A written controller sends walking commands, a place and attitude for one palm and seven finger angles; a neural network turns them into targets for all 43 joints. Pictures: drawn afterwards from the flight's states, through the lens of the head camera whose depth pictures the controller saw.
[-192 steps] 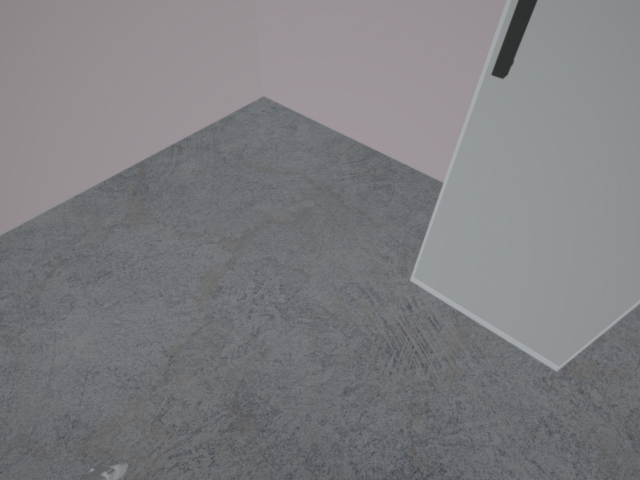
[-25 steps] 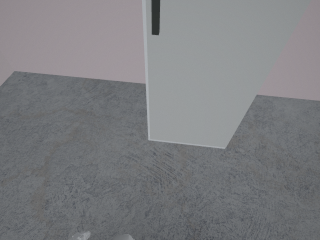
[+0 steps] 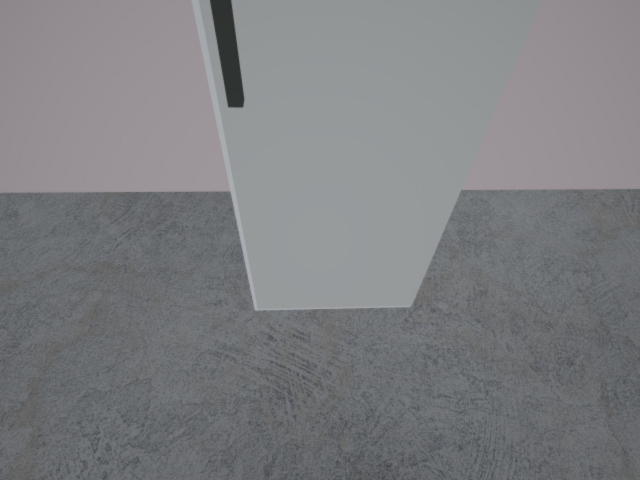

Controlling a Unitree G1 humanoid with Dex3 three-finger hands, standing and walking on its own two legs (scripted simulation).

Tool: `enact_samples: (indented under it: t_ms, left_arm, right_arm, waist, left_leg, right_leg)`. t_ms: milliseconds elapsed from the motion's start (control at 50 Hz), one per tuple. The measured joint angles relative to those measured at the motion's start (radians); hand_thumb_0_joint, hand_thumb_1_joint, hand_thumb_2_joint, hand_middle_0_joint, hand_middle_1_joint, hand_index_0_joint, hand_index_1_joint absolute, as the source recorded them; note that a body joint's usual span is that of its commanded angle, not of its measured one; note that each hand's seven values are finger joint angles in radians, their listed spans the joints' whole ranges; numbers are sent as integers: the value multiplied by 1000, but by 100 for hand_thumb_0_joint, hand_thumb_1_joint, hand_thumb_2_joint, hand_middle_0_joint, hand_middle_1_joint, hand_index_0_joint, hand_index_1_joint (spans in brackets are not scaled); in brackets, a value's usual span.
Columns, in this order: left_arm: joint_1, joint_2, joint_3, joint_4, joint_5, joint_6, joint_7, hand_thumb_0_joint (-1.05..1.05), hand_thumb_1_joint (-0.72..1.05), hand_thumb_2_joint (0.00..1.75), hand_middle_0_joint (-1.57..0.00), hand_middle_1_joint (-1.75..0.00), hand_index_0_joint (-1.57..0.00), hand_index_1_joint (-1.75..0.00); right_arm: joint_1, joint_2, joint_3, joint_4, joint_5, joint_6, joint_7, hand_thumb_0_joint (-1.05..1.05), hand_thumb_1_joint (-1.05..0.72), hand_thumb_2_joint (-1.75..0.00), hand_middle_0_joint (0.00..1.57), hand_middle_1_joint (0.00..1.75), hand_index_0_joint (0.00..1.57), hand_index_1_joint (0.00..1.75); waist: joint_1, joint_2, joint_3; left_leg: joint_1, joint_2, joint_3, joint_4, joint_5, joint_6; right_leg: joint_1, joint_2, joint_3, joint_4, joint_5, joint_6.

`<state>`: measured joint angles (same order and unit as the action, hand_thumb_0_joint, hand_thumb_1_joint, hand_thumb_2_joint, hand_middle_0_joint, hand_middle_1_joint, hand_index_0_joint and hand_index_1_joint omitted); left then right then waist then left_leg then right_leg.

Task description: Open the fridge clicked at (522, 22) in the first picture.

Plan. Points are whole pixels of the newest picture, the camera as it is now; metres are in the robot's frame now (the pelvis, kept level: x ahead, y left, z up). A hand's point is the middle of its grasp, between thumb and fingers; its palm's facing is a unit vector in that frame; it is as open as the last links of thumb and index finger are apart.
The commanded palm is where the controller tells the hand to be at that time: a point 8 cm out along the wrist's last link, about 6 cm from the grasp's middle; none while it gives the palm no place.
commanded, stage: take the last steps up to it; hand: left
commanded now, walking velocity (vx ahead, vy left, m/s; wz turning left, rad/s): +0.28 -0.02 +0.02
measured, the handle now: out of the picture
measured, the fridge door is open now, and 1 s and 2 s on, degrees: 0 0 0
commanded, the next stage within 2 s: come to a stop and stand still in 0.34 s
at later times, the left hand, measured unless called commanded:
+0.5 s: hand out of the picture +0.10 +0.15 -0.20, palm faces +0.10 -0.99 -0.12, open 7.3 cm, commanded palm none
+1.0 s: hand (219, 421) +0.24 +0.15 -0.18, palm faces +0.09 -0.97 -0.23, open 7.3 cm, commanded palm none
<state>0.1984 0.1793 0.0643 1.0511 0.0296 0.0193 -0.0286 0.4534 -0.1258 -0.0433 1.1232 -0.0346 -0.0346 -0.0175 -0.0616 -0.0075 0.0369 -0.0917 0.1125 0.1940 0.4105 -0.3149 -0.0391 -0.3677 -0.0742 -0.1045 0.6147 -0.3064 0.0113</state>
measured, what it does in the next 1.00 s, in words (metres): walks ahead: right foot, then left foot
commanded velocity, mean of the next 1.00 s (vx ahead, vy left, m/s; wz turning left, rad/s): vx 0.00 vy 0.01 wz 0.00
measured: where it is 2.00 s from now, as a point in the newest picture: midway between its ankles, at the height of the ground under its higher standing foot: outside the picture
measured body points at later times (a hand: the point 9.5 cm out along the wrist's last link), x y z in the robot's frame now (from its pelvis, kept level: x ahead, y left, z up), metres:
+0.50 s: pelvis +0.15 +0.00 -0.01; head +0.16 +0.02 +0.43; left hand +0.10 +0.20 -0.19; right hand +0.26 -0.23 -0.15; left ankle +0.21 +0.09 -0.74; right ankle +0.07 -0.12 -0.69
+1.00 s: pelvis +0.17 -0.03 -0.01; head +0.20 -0.03 +0.44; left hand +0.23 +0.21 -0.16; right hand +0.22 -0.26 -0.17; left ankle +0.15 +0.09 -0.73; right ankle +0.22 -0.14 -0.74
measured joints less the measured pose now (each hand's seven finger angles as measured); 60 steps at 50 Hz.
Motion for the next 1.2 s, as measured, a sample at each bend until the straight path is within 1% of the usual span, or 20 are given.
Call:
enact_samples:
  t_ms: [40, 100, 140, 180, 280, 380, 420, 460, 520, 600, 680, 720, 760, 820, 900, 960, 1020, 1100, 1160, 1200]
  left_arm:
    - [-10, -3, -2, -2, 1, -27, 2, 1, 92, 90, -20, -30, -20, -30]
    - [-14, -25, -2, -4, -9, -69, 22, 0, 93, 90, -20, -30, -20, -30]
    - [5, -24, 1, -7, -11, -79, 38, 0, 94, 90, -20, -30, -21, -30]
    - [32, -23, -3, 4, -6, -79, 48, -1, 95, 90, -20, -30, -21, -30]
    - [97, -34, -24, 51, -1, -74, 49, 0, 93, 90, -20, -30, -20, -30]
    - [150, -45, -30, 88, -2, -65, 43, 0, 92, 90, -20, -30, -20, -30]
    - [175, -49, -30, 95, -6, -57, 42, 1, 92, 90, -20, -30, -20, -30]
    - [173, -44, -28, 102, -9, -40, 41, 1, 91, 90, -20, -30, -20, -30]
    - [148, -40, -27, 99, -8, -24, 44, 1, 91, 90, -20, -30, -20, -30]
    - [98, -42, -30, 62, -13, -13, 56, 1, 91, 90, -20, -30, -20, -30]
    - [58, -32, -27, 22, -4, -3, 65, 1, 92, 90, -20, -30, -20, -30]
    - [51, -18, -23, 4, 0, -6, 65, 1, 92, 90, -20, -30, -20, -30]
    - [40, -18, -22, -2, 3, -7, 65, 1, 92, 90, -20, -30, -20, -30]
    - [23, -23, -26, -11, 3, -6, 63, 1, 92, 90, -20, -30, -20, -30]
    - [-13, -30, -24, -25, 5, -7, 67, 1, 91, 90, -20, -30, -20, -30]
    - [-37, -28, -20, -37, 3, -7, 68, 1, 91, 90, -20, -30, -21, -30]
    - [-49, -21, -17, -39, -5, -3, 69, 1, 91, 90, -20, -30, -21, -30]
    - [-51, -4, -14, -25, -9, 21, 65, 1, 91, 90, -20, -30, -21, -30]
    - [-35, 1, -18, -13, -7, 27, 60, 1, 91, 90, -20, -30, -20, -30]
    - [-18, 3, -22, -2, -6, 21, 58, 1, 91, 90, -20, -30, -20, -30]
  right_arm:
    - [23, -3, -2, 17, 7, 5, 3, 1, -90, -90, 20, 30, 21, 30]
    - [2, -17, 0, 45, 16, 35, 11, 1, -90, -90, 20, 30, 20, 30]
    - [-28, -24, -6, 43, 14, 43, 15, 1, -91, -90, 20, 30, 20, 30]
    - [-68, -33, -13, 20, 10, 40, 16, 1, -91, -90, 20, 30, 20, 30]
    - [-184, -46, -19, -60, 11, 21, 22, 1, -91, -90, 19, 30, 20, 30]
    - [-271, -41, -9, -104, 14, -2, 30, 1, -91, -90, 19, 30, 20, 30]
    - [-287, -39, -2, -116, 9, -21, 27, 1, -91, -90, 19, 30, 20, 30]
    - [-301, -25, 5, -122, 6, -30, 18, 1, -91, -90, 19, 30, 20, 30]
    - [-296, -6, 18, -118, 10, -24, -1, 0, -91, -90, 19, 30, 20, 30]
    - [-299, -12, 9, -98, 21, -8, -25, -1, -94, -90, 20, 30, 21, 30]
    - [-300, -23, 0, -80, 22, 23, -21, -1, -94, -90, 20, 30, 21, 30]
    - [-293, -24, -7, -77, 22, 37, -16, -1, -94, -90, 20, 30, 21, 30]
    - [-290, -35, -16, -75, 26, 55, -10, 0, -93, -90, 20, 30, 20, 30]
    - [-278, -48, -23, -76, 26, 78, -7, 0, -92, -90, 20, 30, 20, 30]
    - [-265, -55, -21, -75, 29, 82, -7, 1, -92, -90, 20, 30, 20, 30]
    - [-254, -51, -16, -77, 30, 79, -7, 1, -91, -90, 19, 30, 20, 30]
    - [-242, -45, -9, -79, 28, 67, -7, 1, -91, -90, 19, 30, 20, 30]
    - [-228, -19, 4, -68, 18, 58, -7, 1, -91, -90, 19, 30, 20, 30]
    - [-218, -12, 9, -61, 15, 55, -16, 1, -92, -90, 20, 30, 20, 30]
    - [-215, -11, 10, -54, 17, 52, -17, 1, -92, -90, 20, 30, 20, 30]
  waist:
    - [3, 7, 0]
    - [21, 37, 7]
    - [36, 37, -4]
    - [41, 35, -16]
    - [48, 30, -24]
    - [79, 12, -9]
    - [87, 2, -6]
    - [93, -26, 4]
    - [92, -37, 10]
    - [86, -32, 21]
    - [79, -20, 30]
    - [79, -23, 31]
    - [74, 5, 32]
    - [64, 28, 27]
    - [66, 31, 35]
    - [68, 20, 40]
    - [64, 10, 38]
    - [76, -30, 34]
    - [76, -38, 21]
    - [80, -43, 12]
  left_leg:
    - [-20, 16, -8, 95, -63, -9]
    - [-156, 18, -88, 450, -182, 30]
    - [-251, 8, -105, 611, -143, 42]
    - [-322, 9, -98, 645, -95, 39]
    - [-395, 12, -75, 468, 3, 25]
    - [-330, -6, -60, 240, 77, 35]
    - [-282, -19, -52, 173, 125, 57]
    - [-277, -32, -30, 216, 91, 83]
    - [-232, -47, -11, 175, 79, 83]
    - [-181, -65, -4, 88, 111, 83]
    - [-173, -60, -9, 98, 97, 66]
    - [-184, -59, -8, 138, 73, 51]
    - [-199, -44, -26, 179, 37, 37]
    - [-237, -63, -87, 303, -106, 30]
    - [-245, -89, -129, 409, -174, 19]
    - [-207, -95, -132, 328, -151, 10]
    - [-133, -86, -126, 141, -8, 14]
    - [-112, -101, -102, 112, 25, 55]
    - [-104, -108, -94, 81, 42, 62]
    - [-106, -116, -86, 77, 49, 61]
  right_leg:
    - [57, 13, -15, -95, 66, -22]
    - [78, 30, -43, -49, 44, -38]
    - [123, 38, -53, -90, 31, -41]
    - [168, 44, -59, -145, 43, -38]
    - [250, 56, -67, -223, 38, -35]
    - [306, 59, -66, -187, -36, -12]
    - [289, 47, -55, -88, -102, -5]
    - [203, 32, -10, 143, -194, -16]
    - [74, 26, 24, 370, -192, -12]
    - [18, 4, 42, 240, -133, 13]
    - [31, 1, 42, 63, -31, 16]
    - [54, 0, 46, -18, 66, 7]
    - [50, 15, 36, 1, 48, -14]
    - [54, 24, 20, -13, 32, -33]
    - [67, 24, 12, -63, 66, -37]
    - [64, 17, 6, -79, 83, -31]
    - [48, 14, -2, -58, 83, -18]
    - [48, 4, 25, -45, 39, 1]
    - [56, 10, 53, -15, -5, 1]
    - [88, 9, 67, -54, 35, 1]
